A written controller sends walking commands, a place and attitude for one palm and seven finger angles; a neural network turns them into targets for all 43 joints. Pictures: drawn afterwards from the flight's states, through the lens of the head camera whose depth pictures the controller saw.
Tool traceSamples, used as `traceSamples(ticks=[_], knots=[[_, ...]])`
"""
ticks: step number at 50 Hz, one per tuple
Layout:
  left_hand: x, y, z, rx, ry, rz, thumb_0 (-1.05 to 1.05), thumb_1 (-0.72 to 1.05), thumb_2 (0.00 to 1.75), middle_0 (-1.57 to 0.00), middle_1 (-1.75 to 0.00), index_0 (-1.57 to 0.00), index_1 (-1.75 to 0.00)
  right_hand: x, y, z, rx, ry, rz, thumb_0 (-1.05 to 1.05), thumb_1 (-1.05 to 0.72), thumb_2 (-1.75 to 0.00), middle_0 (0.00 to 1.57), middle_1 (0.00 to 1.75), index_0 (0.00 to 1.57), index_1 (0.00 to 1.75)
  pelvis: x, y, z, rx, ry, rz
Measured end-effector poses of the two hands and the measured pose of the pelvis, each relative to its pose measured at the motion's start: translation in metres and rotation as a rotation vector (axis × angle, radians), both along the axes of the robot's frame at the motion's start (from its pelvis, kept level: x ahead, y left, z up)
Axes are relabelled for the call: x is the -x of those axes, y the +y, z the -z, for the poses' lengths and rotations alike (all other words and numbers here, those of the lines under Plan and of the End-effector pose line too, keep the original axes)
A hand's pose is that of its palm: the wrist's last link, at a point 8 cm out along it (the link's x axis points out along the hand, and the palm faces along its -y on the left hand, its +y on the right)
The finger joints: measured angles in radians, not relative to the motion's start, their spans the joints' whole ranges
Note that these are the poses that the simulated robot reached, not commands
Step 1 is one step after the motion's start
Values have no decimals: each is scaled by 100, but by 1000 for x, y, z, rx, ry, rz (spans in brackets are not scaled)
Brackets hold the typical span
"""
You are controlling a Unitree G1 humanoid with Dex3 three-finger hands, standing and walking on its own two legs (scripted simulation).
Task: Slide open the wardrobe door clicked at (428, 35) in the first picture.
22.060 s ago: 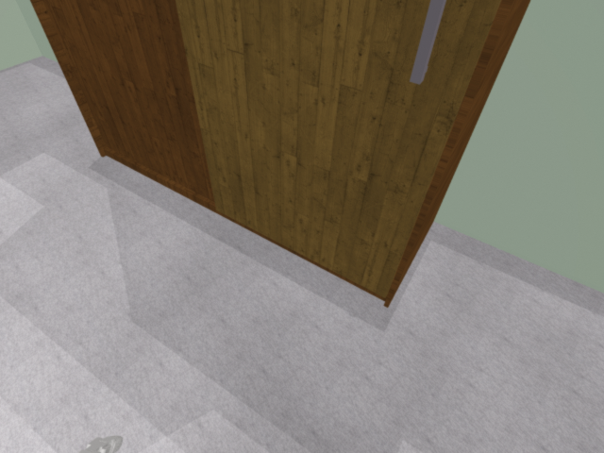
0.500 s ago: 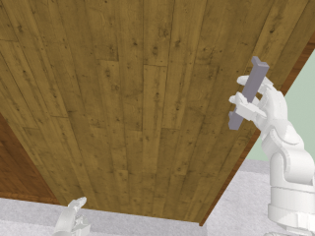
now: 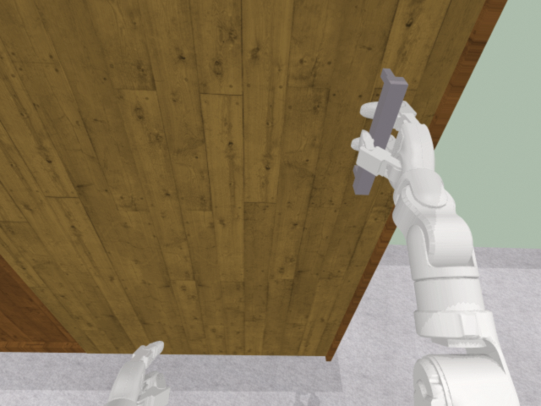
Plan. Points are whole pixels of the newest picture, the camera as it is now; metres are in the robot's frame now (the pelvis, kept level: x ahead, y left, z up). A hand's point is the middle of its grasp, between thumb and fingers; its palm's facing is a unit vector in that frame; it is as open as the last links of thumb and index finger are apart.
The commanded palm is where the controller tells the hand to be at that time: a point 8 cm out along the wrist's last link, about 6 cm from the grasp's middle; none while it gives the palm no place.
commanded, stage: tug the door sideways, standing still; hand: right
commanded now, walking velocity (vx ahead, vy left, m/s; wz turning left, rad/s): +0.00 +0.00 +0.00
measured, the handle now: (373, 135) +0.45 -0.14 +0.21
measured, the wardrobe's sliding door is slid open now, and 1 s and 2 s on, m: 0.00 0.04 0.31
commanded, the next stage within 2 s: step sideways, sliding the door along in 0.20 s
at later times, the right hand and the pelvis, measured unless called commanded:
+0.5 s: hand (348, 155) +0.40 -0.10 +0.21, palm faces +0.06 +0.99 -0.09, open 6.1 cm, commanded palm +0.38 -0.13 +0.22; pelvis -0.01 +0.01 -0.01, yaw +4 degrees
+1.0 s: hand (332, 153) +0.41 -0.08 +0.21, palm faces +0.26 +0.96 -0.08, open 6.4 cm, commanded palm +0.37 -0.06 +0.22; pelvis +0.01 +0.10 -0.02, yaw -2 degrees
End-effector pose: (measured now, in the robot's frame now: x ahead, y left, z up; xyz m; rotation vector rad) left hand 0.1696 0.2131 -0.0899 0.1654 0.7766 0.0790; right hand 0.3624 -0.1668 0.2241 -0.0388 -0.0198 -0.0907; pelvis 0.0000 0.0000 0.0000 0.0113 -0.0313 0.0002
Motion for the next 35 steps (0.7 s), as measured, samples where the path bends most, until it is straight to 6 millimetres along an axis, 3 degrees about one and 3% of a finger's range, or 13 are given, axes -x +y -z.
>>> traceSamples(ticks=[16,19,27,35], knots=[[16,-7,2,5,14,2,1,91,90,-20,-30,-20,-30,-1,14,0,1,2,-32,-1,-75,-82,31,135,25,137,10,-7,0,-2,-2,5],[18,-4,1,-8,-1,-8,1,91,90,-20,-30,-20,-30,-5,13,3,37,-65,-68,-2,-70,-81,33,136,27,138,13,-6,2,1,19,-21],[37,24,13,-24,25,-91,1,91,90,-20,-30,-20,-30,-10,19,12,72,-217,-25,-5,-69,-84,42,139,27,138,13,15,8,27,25,-68],[48,72,43,-7,139,-87,1,91,90,-20,-30,-20,-30,-9,28,13,108,-243,97,-5,-70,-84,45,140,26,138,8,60,18,5,-21,-30]])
